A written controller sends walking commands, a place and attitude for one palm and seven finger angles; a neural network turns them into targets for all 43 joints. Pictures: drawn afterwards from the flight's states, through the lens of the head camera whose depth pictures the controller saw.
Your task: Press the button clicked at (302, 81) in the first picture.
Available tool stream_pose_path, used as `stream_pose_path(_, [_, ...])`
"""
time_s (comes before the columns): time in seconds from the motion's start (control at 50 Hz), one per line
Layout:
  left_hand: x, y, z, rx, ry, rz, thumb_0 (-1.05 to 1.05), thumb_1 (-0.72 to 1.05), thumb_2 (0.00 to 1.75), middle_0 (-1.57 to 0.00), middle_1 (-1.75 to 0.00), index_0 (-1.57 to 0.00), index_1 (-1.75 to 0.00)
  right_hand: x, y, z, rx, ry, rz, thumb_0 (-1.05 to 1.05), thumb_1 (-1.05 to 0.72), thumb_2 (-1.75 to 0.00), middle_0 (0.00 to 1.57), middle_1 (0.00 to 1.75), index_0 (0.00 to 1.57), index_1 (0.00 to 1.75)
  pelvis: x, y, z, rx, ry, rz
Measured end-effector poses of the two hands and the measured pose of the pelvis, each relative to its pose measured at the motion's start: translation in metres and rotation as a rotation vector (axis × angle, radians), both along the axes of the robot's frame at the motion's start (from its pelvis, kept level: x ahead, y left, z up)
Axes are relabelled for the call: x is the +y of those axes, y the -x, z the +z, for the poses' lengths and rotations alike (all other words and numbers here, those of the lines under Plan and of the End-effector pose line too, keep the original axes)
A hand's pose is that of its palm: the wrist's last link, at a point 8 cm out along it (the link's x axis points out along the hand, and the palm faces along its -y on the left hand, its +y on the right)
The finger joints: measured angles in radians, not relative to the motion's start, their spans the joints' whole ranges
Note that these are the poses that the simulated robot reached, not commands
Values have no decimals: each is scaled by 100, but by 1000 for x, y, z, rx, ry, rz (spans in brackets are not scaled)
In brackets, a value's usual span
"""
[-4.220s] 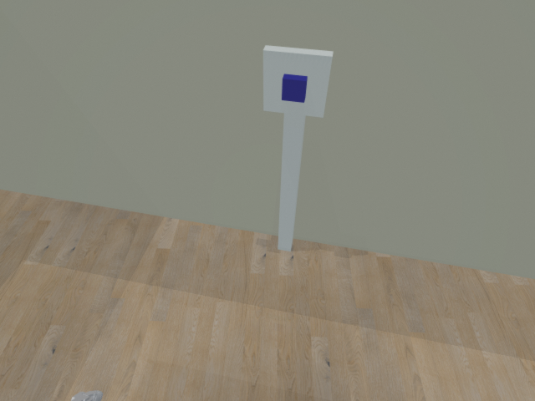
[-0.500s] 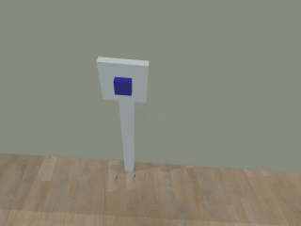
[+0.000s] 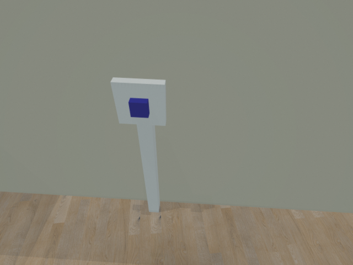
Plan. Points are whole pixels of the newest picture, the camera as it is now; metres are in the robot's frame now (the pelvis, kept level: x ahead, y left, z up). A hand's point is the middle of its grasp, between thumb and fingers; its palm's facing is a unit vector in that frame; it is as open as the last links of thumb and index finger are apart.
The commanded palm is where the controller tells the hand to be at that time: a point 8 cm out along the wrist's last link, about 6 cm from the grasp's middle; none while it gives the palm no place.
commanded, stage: come to a stop and stand still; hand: left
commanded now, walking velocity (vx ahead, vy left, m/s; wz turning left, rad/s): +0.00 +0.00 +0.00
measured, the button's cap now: (139, 107) +0.58 +0.15 +0.05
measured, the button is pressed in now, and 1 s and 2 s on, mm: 0 0 0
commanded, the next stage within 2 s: look again from close up in 0.68 s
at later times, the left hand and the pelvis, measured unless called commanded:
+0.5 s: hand out of the picture -0.05 +0.19 -0.17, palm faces +0.03 -0.98 -0.19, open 7.3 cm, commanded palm none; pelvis -0.02 +0.02 +0.00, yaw +0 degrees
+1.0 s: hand out of the picture -0.05 +0.19 -0.18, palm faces +0.04 -0.99 -0.15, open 7.3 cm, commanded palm none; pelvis -0.02 +0.04 +0.00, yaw +0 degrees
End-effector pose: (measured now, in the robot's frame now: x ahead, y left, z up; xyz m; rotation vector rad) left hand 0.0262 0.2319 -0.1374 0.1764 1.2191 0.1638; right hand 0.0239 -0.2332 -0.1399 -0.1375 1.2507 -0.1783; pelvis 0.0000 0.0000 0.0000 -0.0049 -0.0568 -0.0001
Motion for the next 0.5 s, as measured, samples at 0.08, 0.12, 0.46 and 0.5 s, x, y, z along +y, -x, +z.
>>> stream_pose_path(0.08, [1,18,-1,38,4,8,0,91,90,-20,-30,-20,-29,-4,7,3,13,11,9,1,-91,-90,20,30,20,30,0,6,2,0,1,0])
stream_pose_path(0.12, [1,28,-2,60,6,13,0,91,90,-20,-30,-20,-29,-5,13,3,28,14,11,1,-91,-90,20,30,20,30,1,8,2,0,2,0])
stream_pose_path(0.46, [6,80,-6,187,33,39,0,91,90,-20,-30,-20,-29,26,68,-1,162,-24,-12,1,-91,-90,20,30,20,30,16,21,4,11,6,0])
stream_pose_path(0.5, [5,81,-7,190,39,40,0,91,90,-20,-30,-20,-29,31,72,-2,170,-31,-16,1,-91,-90,20,30,20,30,18,22,3,14,6,0])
